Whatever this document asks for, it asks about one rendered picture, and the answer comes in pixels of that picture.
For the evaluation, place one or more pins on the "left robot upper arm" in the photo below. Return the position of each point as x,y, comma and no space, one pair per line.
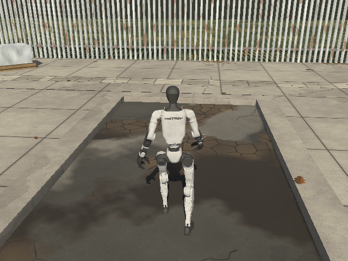
153,124

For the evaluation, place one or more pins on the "right robot hand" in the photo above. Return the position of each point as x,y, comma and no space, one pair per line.
198,148

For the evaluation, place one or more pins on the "robot right forearm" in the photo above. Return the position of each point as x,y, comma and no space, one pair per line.
199,139

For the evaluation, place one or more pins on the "right robot upper arm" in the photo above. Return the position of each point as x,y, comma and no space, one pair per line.
193,122

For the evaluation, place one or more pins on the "robot right thigh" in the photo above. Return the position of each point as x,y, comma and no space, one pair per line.
188,164

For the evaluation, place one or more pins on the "left robot hand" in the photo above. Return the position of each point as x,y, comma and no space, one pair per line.
140,162

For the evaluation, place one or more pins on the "robot left forearm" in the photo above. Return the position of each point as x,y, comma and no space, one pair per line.
145,146

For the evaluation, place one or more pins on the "robot torso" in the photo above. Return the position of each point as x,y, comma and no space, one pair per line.
173,130

